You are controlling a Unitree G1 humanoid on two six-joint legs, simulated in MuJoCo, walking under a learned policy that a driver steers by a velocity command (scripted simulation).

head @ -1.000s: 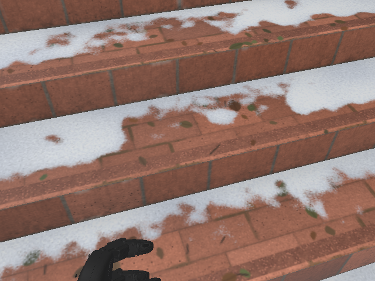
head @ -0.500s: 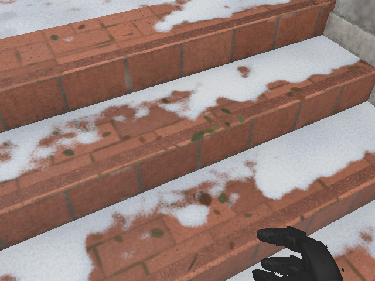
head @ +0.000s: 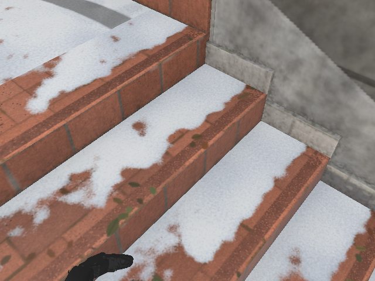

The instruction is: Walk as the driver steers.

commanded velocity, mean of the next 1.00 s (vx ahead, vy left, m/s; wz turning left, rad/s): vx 0.24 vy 0.00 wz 0.48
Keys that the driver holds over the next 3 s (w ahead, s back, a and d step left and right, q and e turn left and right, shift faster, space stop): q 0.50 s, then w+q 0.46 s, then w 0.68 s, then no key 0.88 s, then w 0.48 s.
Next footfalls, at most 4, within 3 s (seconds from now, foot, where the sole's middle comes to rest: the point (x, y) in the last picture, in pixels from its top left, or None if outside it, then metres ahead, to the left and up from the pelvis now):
0.06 right None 0.19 -0.13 -0.77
0.58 left None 0.24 0.21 -0.62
1.20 right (111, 197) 0.70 0.20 -0.47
1.82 left None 0.89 0.55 -0.32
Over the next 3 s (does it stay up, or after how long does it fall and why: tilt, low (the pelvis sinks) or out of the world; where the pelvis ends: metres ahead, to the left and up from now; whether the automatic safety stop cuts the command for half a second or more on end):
stays up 1.07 0.50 0.46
